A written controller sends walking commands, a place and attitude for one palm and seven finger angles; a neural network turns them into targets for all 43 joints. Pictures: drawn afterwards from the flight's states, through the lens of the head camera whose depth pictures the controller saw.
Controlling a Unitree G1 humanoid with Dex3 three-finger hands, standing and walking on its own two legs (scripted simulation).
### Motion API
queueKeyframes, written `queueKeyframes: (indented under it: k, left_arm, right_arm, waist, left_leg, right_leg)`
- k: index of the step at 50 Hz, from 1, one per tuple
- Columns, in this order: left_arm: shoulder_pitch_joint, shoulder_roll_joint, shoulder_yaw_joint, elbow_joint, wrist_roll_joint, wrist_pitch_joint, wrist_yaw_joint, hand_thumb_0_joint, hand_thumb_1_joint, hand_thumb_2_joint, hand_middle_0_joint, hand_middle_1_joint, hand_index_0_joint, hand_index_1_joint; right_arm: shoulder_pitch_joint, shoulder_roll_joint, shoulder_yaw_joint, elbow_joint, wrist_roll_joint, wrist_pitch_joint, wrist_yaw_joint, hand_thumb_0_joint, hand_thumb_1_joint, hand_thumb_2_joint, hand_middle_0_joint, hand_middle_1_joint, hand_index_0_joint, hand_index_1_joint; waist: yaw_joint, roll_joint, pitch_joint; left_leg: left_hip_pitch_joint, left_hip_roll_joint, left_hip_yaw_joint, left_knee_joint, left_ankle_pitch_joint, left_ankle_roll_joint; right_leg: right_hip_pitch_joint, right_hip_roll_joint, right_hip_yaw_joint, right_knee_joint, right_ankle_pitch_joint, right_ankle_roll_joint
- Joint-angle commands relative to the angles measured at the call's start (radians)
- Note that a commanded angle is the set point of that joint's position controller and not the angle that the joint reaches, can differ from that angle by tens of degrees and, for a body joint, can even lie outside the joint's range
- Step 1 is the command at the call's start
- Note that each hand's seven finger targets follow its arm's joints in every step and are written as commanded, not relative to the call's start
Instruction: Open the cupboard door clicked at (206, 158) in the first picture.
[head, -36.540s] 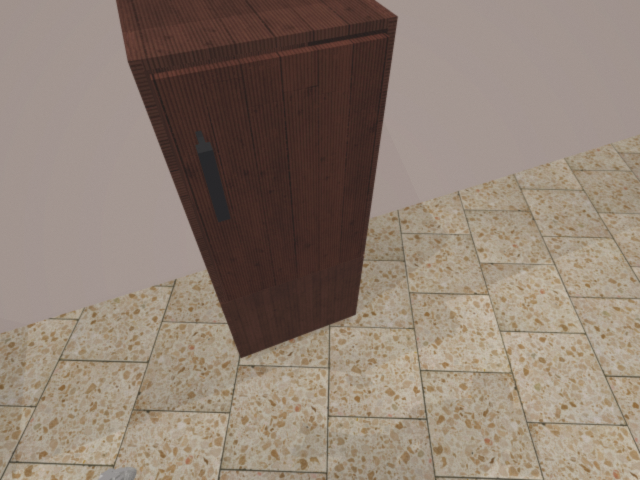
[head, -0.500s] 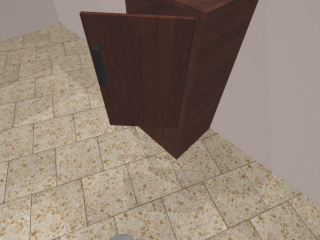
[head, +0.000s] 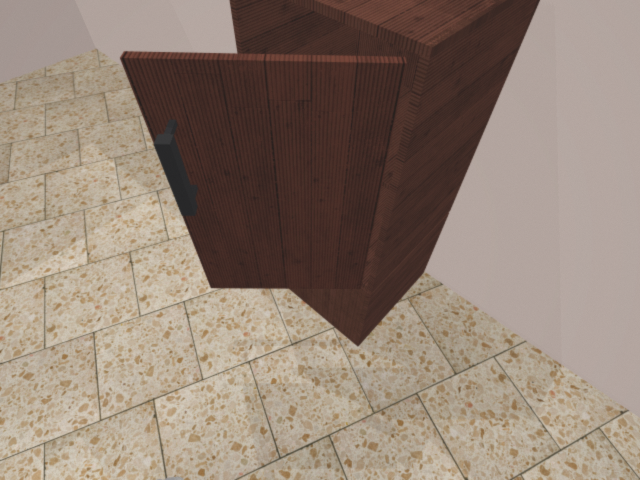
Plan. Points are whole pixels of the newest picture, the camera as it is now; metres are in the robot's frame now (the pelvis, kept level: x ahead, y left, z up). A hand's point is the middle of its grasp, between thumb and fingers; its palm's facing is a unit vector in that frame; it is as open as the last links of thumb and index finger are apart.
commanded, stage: come to a stop and stand still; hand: left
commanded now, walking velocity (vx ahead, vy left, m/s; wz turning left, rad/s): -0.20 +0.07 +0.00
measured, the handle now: (180, 169) +0.55 +0.24 +0.04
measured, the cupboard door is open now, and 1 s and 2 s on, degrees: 43 43 43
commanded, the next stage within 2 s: look again from close up in 0.84 s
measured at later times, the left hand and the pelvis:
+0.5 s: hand out of the picture +0.02 +0.21 -0.17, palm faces +0.01 -0.98 -0.22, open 7.4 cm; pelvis -0.04 +0.02 +0.00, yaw -1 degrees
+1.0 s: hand out of the picture -0.06 +0.15 -0.17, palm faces +0.00 -0.99 -0.16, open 7.4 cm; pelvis -0.05 -0.01 +0.01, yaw -1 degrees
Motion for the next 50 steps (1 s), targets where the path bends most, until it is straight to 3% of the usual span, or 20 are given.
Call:
queueKeyframes:
  k: [1, 3, 4, 5, 6, 7, 8, 11, 14, 19, 22, 23, 25, 26, 28, 34, 46, 47, 48, 50]
  left_arm:
    - [0.094, 0.201, 0.052, -0.029, 0.005, 0.003, 0.031, 0.0, 0.9, 0.9, -0.2, -0.3, -0.2, -0.3]
    - [0.048, 0.197, 0.055, -0.043, 0.003, 0.009, 0.029, 0.0, 0.9, 0.9, -0.2, -0.3, -0.2, -0.3]
    - [0.029, 0.192, 0.053, -0.053, -0.003, 0.011, 0.027, 0.0, 0.9, 0.9, -0.2, -0.3, -0.2, -0.3]
    - [0.029, 0.165, 0.048, -0.065, -0.01, 0.015, 0.023, 0.0, 0.9, 0.9, -0.2, -0.3, -0.2, -0.3]
    - [0.043, 0.116, 0.04, -0.085, -0.015, 0.023, 0.017, 0.0, 0.9, 0.9, -0.2, -0.3, -0.2, -0.3]
    - [0.028, 0.101, 0.034, -0.09, -0.012, 0.035, 0.023, 0.0, 0.9, 0.9, -0.2, -0.3, -0.2, -0.3]
    - [0.021, 0.103, 0.036, -0.092, -0.008, 0.049, 0.025, 0.0, 0.9, 0.9, -0.2, -0.3, -0.2, -0.3]
    - [0.035, 0.089, 0.036, -0.073, -0.008, 0.042, 0.018, 0.0, 0.9, 0.9, -0.2, -0.3, -0.2, -0.3]
    - [0.031, 0.082, 0.028, -0.071, -0.008, 0.037, 0.011, 0.0, 0.9, 0.9, -0.2, -0.3, -0.2, -0.3]
    - [0.042, 0.082, 0.02, -0.065, -0.006, 0.037, 0.001, 0.0, 0.9, 0.9, -0.2, -0.3, -0.2, -0.3]
    - [0.134, 0.09, 0.023, -0.027, -0.004, 0.028, 0.002, 0.0, 0.9, 0.9, -0.2, -0.3, -0.2, -0.3]
    - [0.146, 0.109, 0.023, -0.019, -0.001, 0.018, 0.007, 0.0, 0.9, 0.9, -0.2, -0.3, -0.2, -0.3]
    - [0.104, 0.17, 0.018, -0.02, -0.002, 0.008, 0.009, 0.0, 0.9, 0.9, -0.2, -0.3, -0.2, -0.3]
    - [0.088, 0.174, 0.012, -0.017, -0.002, 0.008, 0.007, 0.0, 0.9, 0.9, -0.2, -0.3, -0.2, -0.3]
    - [0.1, 0.132, 0.001, 0.008, -0.006, -0.009, 0.013, 0.0, 0.9, 0.9, -0.2, -0.3, -0.2, -0.3]
    - [0.138, 0.107, -0.009, 0.047, -0.011, -0.009, 0.016, 0.0, 0.9, 0.9, -0.2, -0.3, -0.2, -0.3]
    - [0.205, 0.069, -0.01, 0.094, -0.015, -0.016, 0.02, 0.0, 0.9, 0.9, -0.2, -0.3, -0.2, -0.3]
    - [0.288, 0.065, -0.025, 0.102, 0.013, -0.048, 0.06, 0.0, 0.9, 0.9, -0.2, -0.3, -0.2, -0.3]
    - [0.258, 0.101, -0.015, 0.082, 0.011, -0.066, 0.06, 0.0, 0.9, 0.9, -0.2, -0.3, -0.2, -0.3]
    - [0.248, 0.075, -0.02, 0.049, -0.003, -0.07, 0.055, 0.0, 0.9, 0.9, -0.2, -0.3, -0.2, -0.3]
  right_arm:
    - [0.041, -0.082, -0.028, -0.062, 0.005, 0.012, -0.007, 0.0, -0.9, -0.9, 0.2, 0.3, 0.2, 0.3]
    - [0.06, -0.073, -0.027, -0.058, 0.004, 0.014, -0.004, 0.0, -0.9, -0.9, 0.2, 0.3, 0.2, 0.3]
    - [0.09, -0.079, -0.025, -0.047, 0.001, 0.01, -0.002, 0.0, -0.9, -0.9, 0.2, 0.3, 0.2, 0.3]
    - [0.101, -0.112, -0.028, -0.047, -0.007, 0.003, -0.001, 0.0, -0.9, -0.9, 0.2, 0.3, 0.2, 0.3]
    - [0.079, -0.177, -0.037, -0.073, -0.019, -0.005, -0.001, 0.0, -0.9, -0.9, 0.2, 0.3, 0.2, 0.3]
    - [0.065, -0.207, -0.041, -0.085, -0.023, -0.004, -0.002, 0.0, -0.9, -0.9, 0.2, 0.3, 0.2, 0.3]
    - [0.042, -0.195, -0.035, -0.095, -0.027, -0.011, -0.014, 0.0, -0.9, -0.9, 0.2, 0.3, 0.2, 0.3]
    - [0.022, -0.177, -0.024, -0.106, -0.029, -0.021, -0.027, 0.0, -0.9, -0.9, 0.2, 0.3, 0.2, 0.3]
    - [0.049, -0.177, -0.027, -0.091, -0.023, -0.025, -0.026, 0.0, -0.9, -0.9, 0.2, 0.3, 0.2, 0.3]
    - [0.07, -0.205, -0.04, -0.068, -0.025, -0.019, -0.018, 0.0, -0.9, -0.9, 0.2, 0.3, 0.2, 0.3]
    - [0.043, -0.204, -0.042, -0.059, -0.013, -0.018, -0.012, 0.0, -0.9, -0.9, 0.2, 0.3, 0.2, 0.3]
    - [0.036, -0.169, -0.038, -0.056, -0.005, -0.019, -0.007, 0.0, -0.9, -0.9, 0.2, 0.3, 0.2, 0.3]
    - [0.028, -0.1, -0.017, -0.062, -0.001, -0.011, 0.008, 0.0, -0.9, -0.9, 0.2, 0.3, 0.2, 0.3]
    - [0.032, -0.086, -0.013, -0.058, -0.005, -0.015, 0.016, 0.0, -0.9, -0.9, 0.2, 0.3, 0.2, 0.3]
    - [0.048, -0.1, -0.014, -0.025, -0.009, -0.018, 0.01, 0.0, -0.9, -0.9, 0.2, 0.3, 0.2, 0.3]
    - [0.075, -0.096, -0.004, 0.036, -0.01, -0.017, 0.01, 0.0, -0.9, -0.9, 0.2, 0.3, 0.2, 0.3]
    - [0.124, -0.066, 0.007, 0.074, -0.009, -0.028, -0.001, 0.0, -0.9, -0.9, 0.2, 0.3, 0.2, 0.3]
    - [0.007, -0.091, 0.015, -0.012, -0.002, -0.05, 0.012, 0.0, -0.9, -0.9, 0.2, 0.3, 0.2, 0.3]
    - [0.03, -0.057, 0.024, -0.058, -0.003, -0.046, 0.014, 0.0, -0.9, -0.9, 0.2, 0.3, 0.2, 0.3]
    - [0.151, -0.062, 0.021, -0.037, -0.008, -0.061, 0.006, 0.0, -0.9, -0.9, 0.2, 0.3, 0.2, 0.3]
  waist:
    - [0.058, -0.177, -0.146]
    - [0.034, -0.155, -0.147]
    - [0.017, -0.139, -0.156]
    - [0.017, -0.043, -0.162]
    - [0.03, 0.167, -0.148]
    - [0.014, 0.267, -0.109]
    - [0.022, 0.241, -0.085]
    - [0.035, 0.14, -0.087]
    - [0.014, 0.146, -0.144]
    - [-0.005, 0.18, -0.141]
    - [0.034, 0.12, -0.135]
    - [0.037, 0.066, -0.102]
    - [0.004, -0.078, -0.045]
    - [-0.008, -0.002, -0.055]
    - [0.004, -0.104, -0.074]
    - [0.011, -0.01, 0.039]
    - [0.027, -0.002, 0.009]
    - [0.071, 0.022, 0.062]
    - [0.008, 0.019, 0.01]
    - [0.002, -0.06, -0.199]
  left_leg:
    - [-0.128, -0.02, -0.044, 0.125, -0.178, -0.027]
    - [-0.065, -0.016, -0.037, -0.021, -0.052, -0.03]
    - [0.005, -0.007, -0.031, -0.142, 0.101, -0.029]
    - [0.112, 0.064, -0.084, -0.22, 0.36, -0.002]
    - [0.104, 0.233, -0.274, -0.269, 0.618, 0.09]
    - [0.03, 0.324, -0.337, -0.337, 0.658, 0.19]
    - [0.005, 0.329, -0.343, -0.328, 0.664, 0.225]
    - [0.106, 0.283, -0.265, -0.259, 0.814, 0.224]
    - [0.195, 0.262, -0.229, -0.257, 0.801, 0.202]
    - [0.184, 0.274, -0.257, -0.293, 0.598, 0.186]
    - [0.08, 0.217, -0.219, -0.267, 0.39, 0.126]
    - [0.027, 0.158, -0.183, -0.241, 0.29, 0.079]
    - [0.033, 0.037, -0.069, -0.201, 0.077, 0.0]
    - [0.117, 0.021, -0.073, -0.219, 0.175, 0.003]
    - [0.143, 0.06, -0.087, -0.212, 0.234, 0.017]
    - [0.091, 0.064, -0.095, -0.262, 0.173, 0.011]
    - [0.088, 0.071, -0.099, -0.273, 0.226, 0.014]
    - [0.014, 0.074, -0.075, -0.043, 0.3, 0.0]
    - [0.012, 0.058, -0.07, -0.071, 0.26, 0.005]
    - [0.074, 0.063, -0.086, -0.105, 0.359, 0.04]
  right_leg:
    - [0.285, -0.285, 0.212, -0.112, 1.077, -0.21]
    - [0.255, -0.245, 0.169, -0.08, 0.955, -0.171]
    - [0.217, -0.213, 0.144, -0.051, 0.834, -0.13]
    - [0.105, -0.151, 0.101, -0.011, 0.588, -0.068]
    - [0.012, -0.035, 0.019, 0.07, 0.199, 0.01]
    - [-0.013, 0.043, 0.03, 0.264, -0.251, 0.024]
    - [-0.053, 0.047, 0.107, 0.397, -0.313, 0.014]
    - [-0.124, 0.043, 0.13, 0.443, -0.235, 0.019]
    - [-0.098, 0.044, 0.101, 0.32, -0.208, 0.027]
    - [-0.012, 0.039, 0.056, 0.119, -0.202, 0.015]
    - [0.161, 0.041, 0.033, -0.163, 0.011, -0.001]
    - [0.194, 0.005, 0.088, -0.265, 0.075, -0.016]
    - [0.052, -0.163, 0.233, -0.338, -0.021, -0.091]
    - [-0.016, -0.148, 0.204, -0.296, -0.004, -0.078]
    - [0.021, -0.069, 0.146, -0.28, 0.062, -0.04]
    - [0.005, -0.053, 0.154, -0.324, -0.048, -0.033]
    - [0.071, -0.046, 0.13, -0.306, 0.031, -0.034]
    - [0.021, -0.089, 0.205, -0.292, 0.439, -0.021]
    - [0.09, -0.128, 0.18, -0.233, 0.723, -0.027]
    - [0.225, -0.072, 0.113, -0.106, 0.674, -0.041]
